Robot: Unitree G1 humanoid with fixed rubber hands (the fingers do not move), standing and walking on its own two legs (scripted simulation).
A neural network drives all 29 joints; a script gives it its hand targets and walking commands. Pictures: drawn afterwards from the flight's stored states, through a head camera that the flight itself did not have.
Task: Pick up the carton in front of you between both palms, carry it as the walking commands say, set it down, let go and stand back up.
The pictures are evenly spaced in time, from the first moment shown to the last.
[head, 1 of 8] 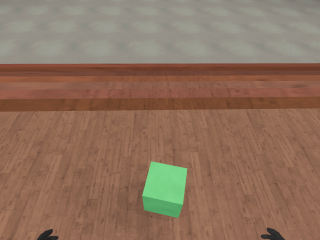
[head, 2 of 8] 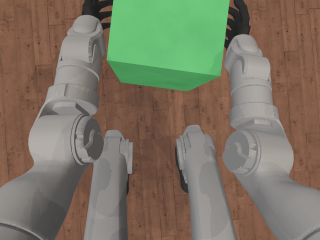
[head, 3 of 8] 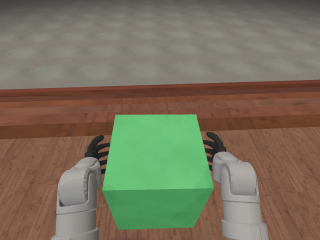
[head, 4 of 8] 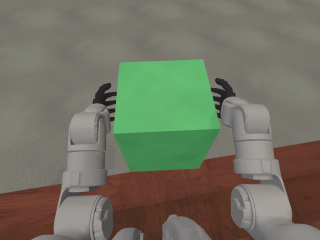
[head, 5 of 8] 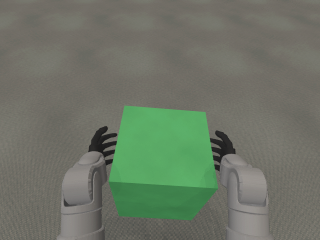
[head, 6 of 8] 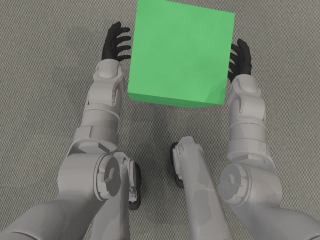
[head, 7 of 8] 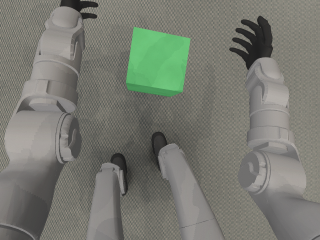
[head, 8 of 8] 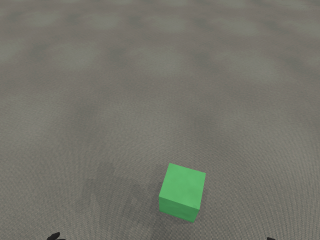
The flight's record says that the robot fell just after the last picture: no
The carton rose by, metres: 0.68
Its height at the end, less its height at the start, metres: -0.93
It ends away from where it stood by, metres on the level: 5.08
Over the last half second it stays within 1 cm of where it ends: yes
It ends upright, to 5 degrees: yes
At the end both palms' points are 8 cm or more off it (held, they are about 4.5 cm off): yes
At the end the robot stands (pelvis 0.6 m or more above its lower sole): yes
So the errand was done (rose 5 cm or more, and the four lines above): yes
